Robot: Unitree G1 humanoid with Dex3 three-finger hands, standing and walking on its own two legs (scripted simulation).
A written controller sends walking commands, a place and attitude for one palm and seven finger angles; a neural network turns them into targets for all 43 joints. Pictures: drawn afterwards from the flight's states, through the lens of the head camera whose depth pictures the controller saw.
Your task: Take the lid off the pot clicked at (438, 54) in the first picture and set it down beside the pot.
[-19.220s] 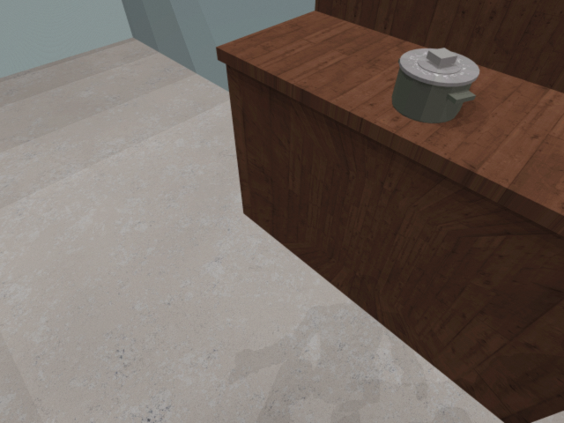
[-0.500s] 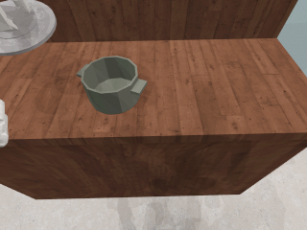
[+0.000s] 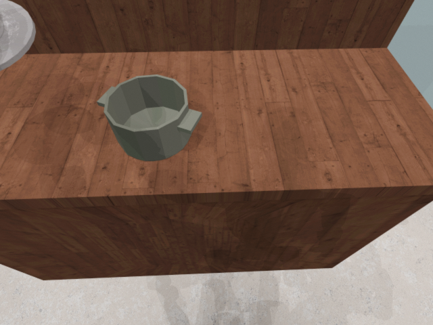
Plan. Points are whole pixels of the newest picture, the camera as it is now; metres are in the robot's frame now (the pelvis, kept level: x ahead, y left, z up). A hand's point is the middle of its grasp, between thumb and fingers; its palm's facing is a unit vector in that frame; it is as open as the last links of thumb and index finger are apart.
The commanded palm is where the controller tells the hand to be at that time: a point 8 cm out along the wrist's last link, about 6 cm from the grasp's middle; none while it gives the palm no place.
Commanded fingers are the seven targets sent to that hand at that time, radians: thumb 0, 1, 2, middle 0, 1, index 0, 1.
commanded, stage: move the lid sideways beside the pot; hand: left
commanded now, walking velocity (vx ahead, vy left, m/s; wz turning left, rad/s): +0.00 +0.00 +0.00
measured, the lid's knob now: out of the picture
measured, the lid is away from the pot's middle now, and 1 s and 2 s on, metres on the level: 0.23 0.22 0.23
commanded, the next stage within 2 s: lower the lid onto the table in 0.06 s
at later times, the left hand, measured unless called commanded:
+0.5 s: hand out of the picture +0.45 +0.33 +0.28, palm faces -0.21 -0.14 -0.97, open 8.0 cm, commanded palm +0.46 +0.33 +0.34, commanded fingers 0.00 0.66 1.03 -0.71 -1.00 -0.72 -1.03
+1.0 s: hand out of the picture +0.47 +0.32 +0.24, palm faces -0.29 -0.18 -0.94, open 8.0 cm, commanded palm +0.47 +0.33 +0.31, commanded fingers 0.00 0.66 1.03 -0.71 -1.00 -0.72 -1.03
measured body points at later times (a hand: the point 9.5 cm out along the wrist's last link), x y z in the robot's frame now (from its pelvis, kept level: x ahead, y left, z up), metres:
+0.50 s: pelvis -0.01 +0.00 +0.00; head +0.05 -0.01 +0.45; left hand +0.46 +0.33 +0.34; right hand +0.06 -0.27 -0.13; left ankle -0.03 +0.08 -0.74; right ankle -0.02 -0.14 -0.74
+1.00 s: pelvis -0.01 +0.00 +0.00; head +0.05 +0.00 +0.44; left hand +0.48 +0.33 +0.29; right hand +0.01 -0.28 -0.13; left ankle -0.03 +0.08 -0.74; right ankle -0.02 -0.14 -0.74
